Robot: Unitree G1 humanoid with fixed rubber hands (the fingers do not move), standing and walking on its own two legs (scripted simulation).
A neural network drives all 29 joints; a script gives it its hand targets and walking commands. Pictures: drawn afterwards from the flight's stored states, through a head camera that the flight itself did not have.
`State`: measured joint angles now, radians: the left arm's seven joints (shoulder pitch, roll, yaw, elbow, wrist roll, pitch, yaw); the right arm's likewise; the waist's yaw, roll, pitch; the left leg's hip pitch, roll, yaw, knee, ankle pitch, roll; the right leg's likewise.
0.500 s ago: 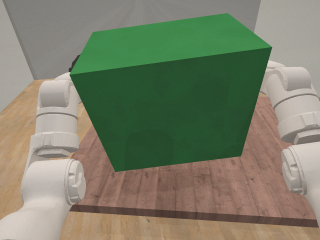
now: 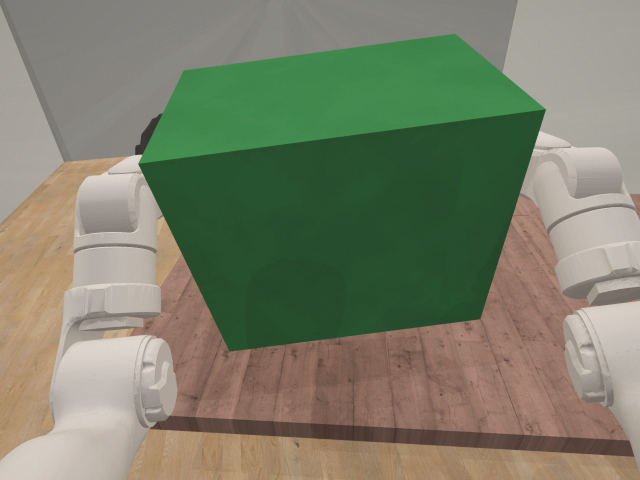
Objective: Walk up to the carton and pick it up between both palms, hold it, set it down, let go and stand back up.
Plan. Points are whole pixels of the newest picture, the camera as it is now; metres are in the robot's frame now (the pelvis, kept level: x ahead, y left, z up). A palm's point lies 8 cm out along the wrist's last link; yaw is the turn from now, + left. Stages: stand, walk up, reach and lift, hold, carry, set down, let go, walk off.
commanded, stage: hold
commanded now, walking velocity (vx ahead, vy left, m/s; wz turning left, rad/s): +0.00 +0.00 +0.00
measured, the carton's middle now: (337, 199) +0.36 -0.01 +0.26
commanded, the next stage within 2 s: none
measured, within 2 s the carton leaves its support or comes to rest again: neither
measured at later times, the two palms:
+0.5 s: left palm (155, 168) +0.36 +0.20 +0.31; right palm (517, 144) +0.36 -0.21 +0.32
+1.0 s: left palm (154, 170) +0.36 +0.20 +0.31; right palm (513, 148) +0.36 -0.21 +0.32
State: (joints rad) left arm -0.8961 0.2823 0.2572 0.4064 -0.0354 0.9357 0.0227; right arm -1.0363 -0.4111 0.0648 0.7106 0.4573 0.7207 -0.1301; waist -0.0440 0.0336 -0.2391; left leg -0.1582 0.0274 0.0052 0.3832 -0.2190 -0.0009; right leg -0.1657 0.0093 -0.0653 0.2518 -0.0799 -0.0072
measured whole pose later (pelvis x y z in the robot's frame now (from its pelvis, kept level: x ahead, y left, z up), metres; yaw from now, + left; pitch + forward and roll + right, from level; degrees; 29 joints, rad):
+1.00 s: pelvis -0.01 +0.00 +0.00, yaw +0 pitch +0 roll -1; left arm -0.94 0.31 0.24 0.50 -0.06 0.90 0.02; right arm -1.08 -0.41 0.06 0.77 0.45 0.71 -0.13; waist -0.04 0.03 -0.25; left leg -0.18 0.03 0.00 0.38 -0.21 0.00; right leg -0.19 0.01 -0.07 0.25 -0.07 -0.01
